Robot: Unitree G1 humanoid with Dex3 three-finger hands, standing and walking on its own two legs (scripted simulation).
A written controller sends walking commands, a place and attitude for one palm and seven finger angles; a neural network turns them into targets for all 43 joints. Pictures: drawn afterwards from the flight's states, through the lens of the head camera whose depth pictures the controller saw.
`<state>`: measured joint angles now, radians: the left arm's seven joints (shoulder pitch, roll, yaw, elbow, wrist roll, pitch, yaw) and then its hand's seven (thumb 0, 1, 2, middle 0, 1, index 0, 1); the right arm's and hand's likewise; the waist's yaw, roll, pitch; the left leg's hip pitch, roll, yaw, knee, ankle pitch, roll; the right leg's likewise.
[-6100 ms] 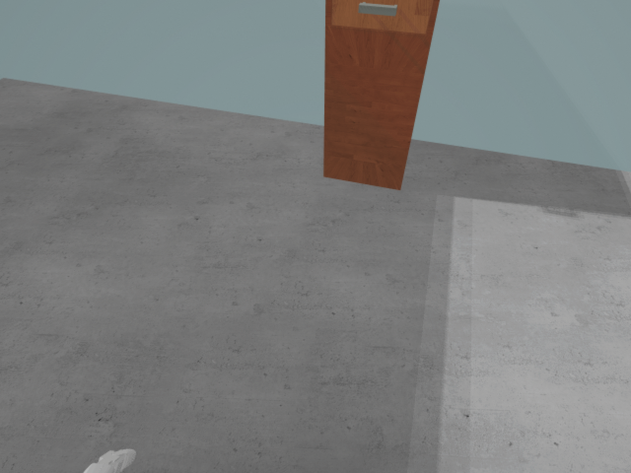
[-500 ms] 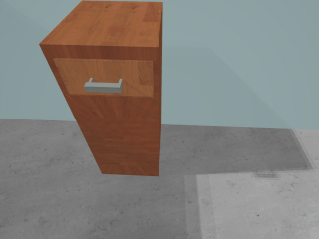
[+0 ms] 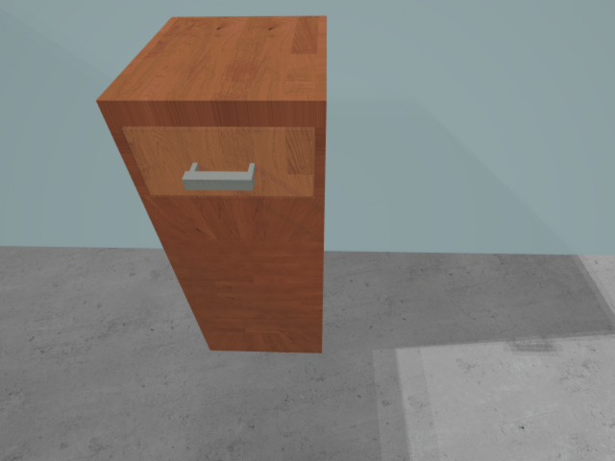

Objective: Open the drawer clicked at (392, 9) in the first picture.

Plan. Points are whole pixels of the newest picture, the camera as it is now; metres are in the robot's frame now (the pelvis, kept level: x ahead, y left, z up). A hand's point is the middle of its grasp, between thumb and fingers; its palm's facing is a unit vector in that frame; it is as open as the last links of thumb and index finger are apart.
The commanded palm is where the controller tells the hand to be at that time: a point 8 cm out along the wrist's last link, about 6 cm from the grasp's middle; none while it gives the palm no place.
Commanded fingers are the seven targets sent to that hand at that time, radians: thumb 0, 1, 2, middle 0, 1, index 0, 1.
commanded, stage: look again from close up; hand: left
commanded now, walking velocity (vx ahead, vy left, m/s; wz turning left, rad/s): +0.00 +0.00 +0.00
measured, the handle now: (221, 174) +0.60 +0.20 +0.04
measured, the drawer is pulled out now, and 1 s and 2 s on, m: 0.00 0.00 0.00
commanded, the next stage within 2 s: shuffle to correct the standing spot in 0.24 s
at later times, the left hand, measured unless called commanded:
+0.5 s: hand out of the picture +0.00 +0.16 -0.18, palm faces +0.02 -0.99 -0.17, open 7.4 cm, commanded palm none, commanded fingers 0.00 0.90 0.90 -0.20 -0.30 -0.20 -0.30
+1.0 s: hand out of the picture +0.06 +0.15 -0.18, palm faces +0.06 -0.98 -0.18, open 7.4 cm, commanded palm none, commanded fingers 0.00 0.90 0.90 -0.20 -0.30 -0.20 -0.30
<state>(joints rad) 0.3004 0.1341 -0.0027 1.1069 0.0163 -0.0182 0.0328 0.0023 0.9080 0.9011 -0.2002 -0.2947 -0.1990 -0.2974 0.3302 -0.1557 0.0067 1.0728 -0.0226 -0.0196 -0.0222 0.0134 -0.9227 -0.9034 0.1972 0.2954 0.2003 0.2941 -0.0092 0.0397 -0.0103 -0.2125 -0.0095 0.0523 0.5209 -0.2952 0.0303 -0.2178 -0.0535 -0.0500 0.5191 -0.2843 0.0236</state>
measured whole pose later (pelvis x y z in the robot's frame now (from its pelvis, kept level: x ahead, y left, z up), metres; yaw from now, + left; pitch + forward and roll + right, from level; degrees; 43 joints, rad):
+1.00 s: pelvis +0.10 -0.01 +0.00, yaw -1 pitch +0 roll +1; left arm 0.34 0.12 0.02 1.12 0.02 0.02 0.04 0.00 0.91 0.90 -0.20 -0.29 -0.20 -0.30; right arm 0.16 -0.15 0.00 1.03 -0.01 -0.03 -0.05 0.00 -0.93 -0.90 0.20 0.30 0.20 0.29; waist 0.03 -0.02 0.05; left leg -0.26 0.00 0.13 0.53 -0.26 0.04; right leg -0.27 -0.06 -0.04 0.79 -0.51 0.01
